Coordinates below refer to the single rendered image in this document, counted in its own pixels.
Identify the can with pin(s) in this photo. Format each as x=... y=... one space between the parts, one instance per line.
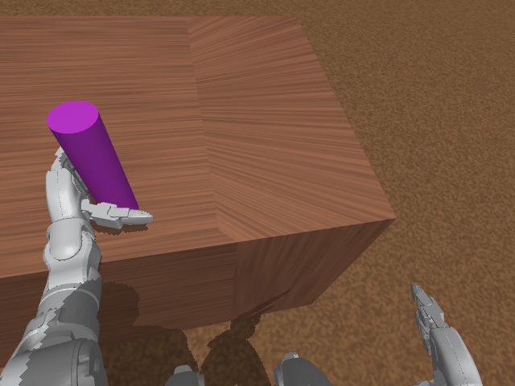
x=78 y=128

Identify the left robot arm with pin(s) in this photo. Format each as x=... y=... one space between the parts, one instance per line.
x=60 y=345

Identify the right robot hand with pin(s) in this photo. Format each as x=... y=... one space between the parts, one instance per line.
x=451 y=360

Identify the left robot hand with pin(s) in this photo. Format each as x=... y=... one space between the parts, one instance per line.
x=67 y=197

